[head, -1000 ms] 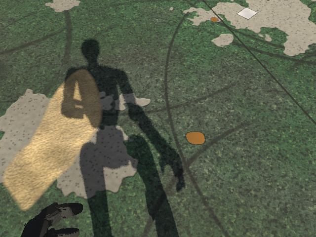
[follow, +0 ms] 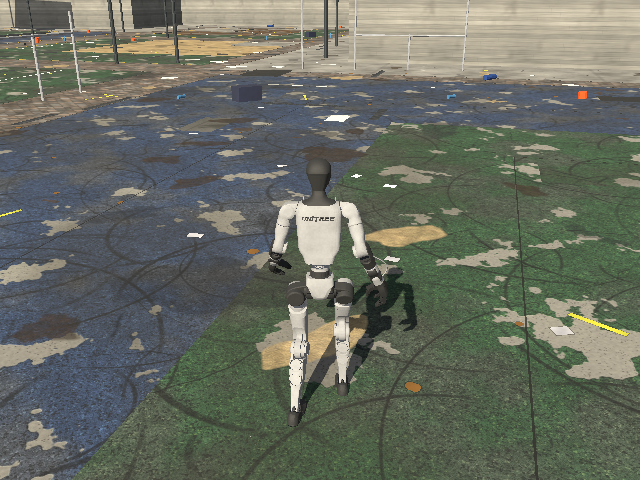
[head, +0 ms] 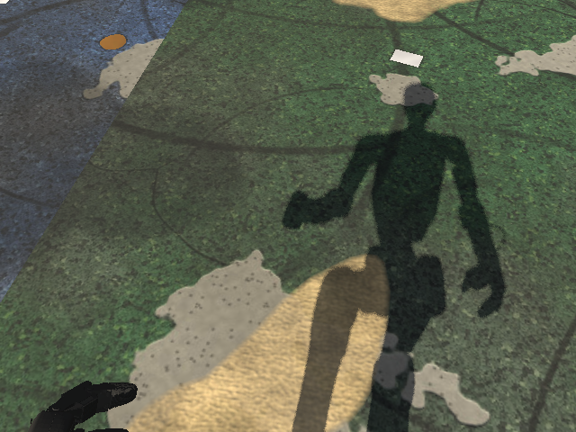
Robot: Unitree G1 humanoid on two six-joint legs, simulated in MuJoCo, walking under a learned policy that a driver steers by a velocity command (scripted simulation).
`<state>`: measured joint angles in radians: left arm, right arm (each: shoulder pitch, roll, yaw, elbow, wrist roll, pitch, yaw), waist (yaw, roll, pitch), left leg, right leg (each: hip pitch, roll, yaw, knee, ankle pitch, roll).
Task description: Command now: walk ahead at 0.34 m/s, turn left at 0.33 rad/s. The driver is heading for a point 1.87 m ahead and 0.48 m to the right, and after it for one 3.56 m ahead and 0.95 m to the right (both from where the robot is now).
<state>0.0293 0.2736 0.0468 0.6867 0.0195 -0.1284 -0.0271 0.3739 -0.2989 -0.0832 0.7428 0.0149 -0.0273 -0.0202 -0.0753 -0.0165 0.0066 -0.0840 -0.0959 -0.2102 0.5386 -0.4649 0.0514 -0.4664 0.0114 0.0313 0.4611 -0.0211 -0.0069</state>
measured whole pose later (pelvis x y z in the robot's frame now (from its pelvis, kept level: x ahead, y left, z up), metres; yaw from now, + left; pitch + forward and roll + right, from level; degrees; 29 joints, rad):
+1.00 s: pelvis +0.10 -0.06 +0.02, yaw -24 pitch +2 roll +2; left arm 0.18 0.30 0.06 0.66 -0.01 0.03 0.02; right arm 0.12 -0.31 -0.09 0.71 0.00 0.01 -0.05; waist 0.01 0.02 0.04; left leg -0.52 -0.01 -0.07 0.95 -0.35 -0.09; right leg -0.30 0.07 0.11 0.45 -0.18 -0.06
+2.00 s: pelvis +0.16 -0.05 +0.01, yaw -29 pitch -1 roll +0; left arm 0.25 0.24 0.05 0.84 -0.02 -0.04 0.01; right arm 0.31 -0.26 -0.03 0.84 0.01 -0.04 -0.02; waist -0.01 0.01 0.00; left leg -0.17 0.00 -0.03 0.54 -0.36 0.03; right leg -0.28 0.03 0.03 0.67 -0.42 -0.05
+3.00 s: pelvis +0.64 -0.23 +0.01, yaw -3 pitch +3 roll +1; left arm 0.05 0.28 0.03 0.66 0.00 -0.12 -0.02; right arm 0.39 -0.30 -0.06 0.75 0.02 -0.03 -0.01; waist -0.09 -0.04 0.00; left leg -0.08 -0.13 -0.22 0.47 -0.40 0.07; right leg -0.50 0.00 0.07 0.47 0.00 0.02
